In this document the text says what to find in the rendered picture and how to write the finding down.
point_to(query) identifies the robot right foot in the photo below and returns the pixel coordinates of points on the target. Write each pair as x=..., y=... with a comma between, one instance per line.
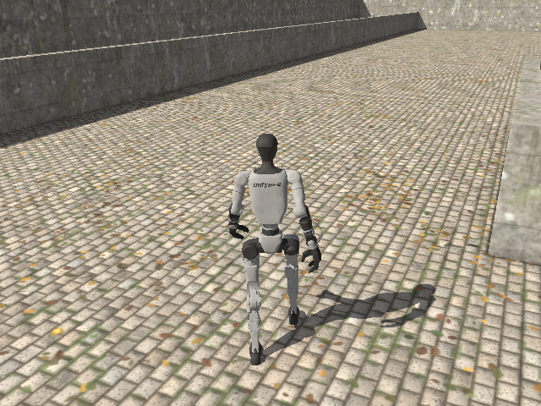
x=293, y=318

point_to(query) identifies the robot left shin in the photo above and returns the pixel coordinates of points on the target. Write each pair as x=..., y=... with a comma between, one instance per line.
x=254, y=324

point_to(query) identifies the left robot upper arm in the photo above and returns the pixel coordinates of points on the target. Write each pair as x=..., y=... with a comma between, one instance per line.
x=238, y=192

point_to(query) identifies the left robot forearm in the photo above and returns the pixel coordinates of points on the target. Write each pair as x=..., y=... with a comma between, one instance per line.
x=233, y=219

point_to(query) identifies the right robot forearm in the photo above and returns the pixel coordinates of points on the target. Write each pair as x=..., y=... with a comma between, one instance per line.
x=308, y=231

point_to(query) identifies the robot right hand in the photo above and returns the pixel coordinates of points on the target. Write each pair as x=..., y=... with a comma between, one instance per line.
x=316, y=256

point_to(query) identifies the right robot upper arm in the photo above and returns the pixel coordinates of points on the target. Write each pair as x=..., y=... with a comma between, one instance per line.
x=294, y=178

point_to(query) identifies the robot left hand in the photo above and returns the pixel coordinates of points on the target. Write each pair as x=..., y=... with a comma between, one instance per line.
x=237, y=235

